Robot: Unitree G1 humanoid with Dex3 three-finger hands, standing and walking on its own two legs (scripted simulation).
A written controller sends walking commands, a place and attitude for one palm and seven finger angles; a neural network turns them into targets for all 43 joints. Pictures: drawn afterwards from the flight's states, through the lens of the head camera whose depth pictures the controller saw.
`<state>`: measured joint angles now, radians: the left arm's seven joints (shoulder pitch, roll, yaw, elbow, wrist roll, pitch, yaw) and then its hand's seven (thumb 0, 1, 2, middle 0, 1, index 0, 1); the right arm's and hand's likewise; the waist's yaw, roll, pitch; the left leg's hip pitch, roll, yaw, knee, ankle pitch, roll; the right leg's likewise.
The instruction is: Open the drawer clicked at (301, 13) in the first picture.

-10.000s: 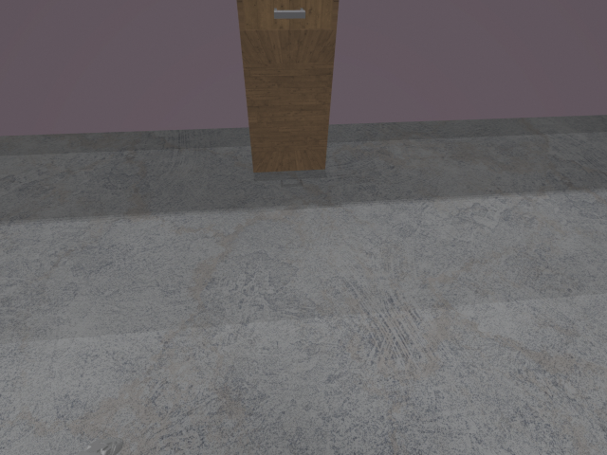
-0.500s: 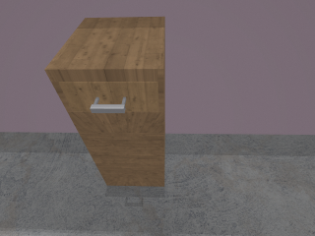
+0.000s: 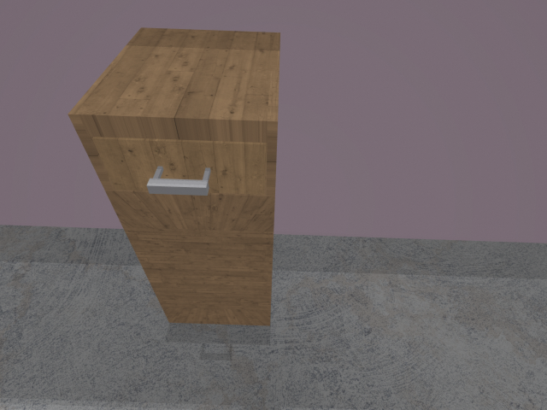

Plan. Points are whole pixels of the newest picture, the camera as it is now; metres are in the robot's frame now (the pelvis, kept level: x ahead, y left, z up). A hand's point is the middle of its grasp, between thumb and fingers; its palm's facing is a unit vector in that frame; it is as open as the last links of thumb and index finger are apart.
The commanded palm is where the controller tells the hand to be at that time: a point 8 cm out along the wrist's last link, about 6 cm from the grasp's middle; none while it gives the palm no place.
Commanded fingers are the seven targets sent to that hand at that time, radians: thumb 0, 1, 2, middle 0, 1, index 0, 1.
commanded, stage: look again from close up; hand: left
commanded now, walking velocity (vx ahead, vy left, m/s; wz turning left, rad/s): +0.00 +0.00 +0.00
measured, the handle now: (181, 179) +0.54 +0.22 +0.01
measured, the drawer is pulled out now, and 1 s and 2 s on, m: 0.00 0.00 0.00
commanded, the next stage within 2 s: raise the hand with hooked fingers in 0.44 s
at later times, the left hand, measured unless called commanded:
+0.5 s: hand out of the picture +0.00 +0.19 -0.19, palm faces +0.06 -0.99 -0.15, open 7.4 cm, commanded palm none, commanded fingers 0.00 0.90 0.90 -0.20 -0.30 -0.20 -0.30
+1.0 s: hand out of the picture +0.14 +0.21 -0.07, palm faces -0.02 -0.23 -0.97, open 8.8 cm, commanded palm +0.14 +0.24 +0.01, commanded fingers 0.00 0.34 0.66 -0.24 -0.66 -0.24 -0.66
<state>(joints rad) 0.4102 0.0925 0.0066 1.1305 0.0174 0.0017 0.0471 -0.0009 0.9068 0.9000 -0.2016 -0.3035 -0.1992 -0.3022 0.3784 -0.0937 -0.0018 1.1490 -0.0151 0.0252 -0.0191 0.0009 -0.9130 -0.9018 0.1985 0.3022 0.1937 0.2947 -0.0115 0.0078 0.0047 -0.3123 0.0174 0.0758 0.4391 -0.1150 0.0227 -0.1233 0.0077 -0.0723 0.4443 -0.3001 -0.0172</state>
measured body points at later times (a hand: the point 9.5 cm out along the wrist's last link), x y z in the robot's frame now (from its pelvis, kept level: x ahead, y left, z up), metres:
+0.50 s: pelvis +0.00 +0.03 -0.01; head -0.01 +0.06 +0.44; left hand +0.00 +0.25 -0.17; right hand +0.04 -0.21 -0.14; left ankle +0.08 +0.10 -0.74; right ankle -0.04 -0.10 -0.74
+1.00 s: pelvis -0.04 +0.00 -0.05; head -0.06 -0.01 +0.40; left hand +0.14 +0.22 -0.02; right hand +0.19 -0.23 -0.10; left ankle +0.08 +0.09 -0.73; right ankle +0.00 -0.07 -0.74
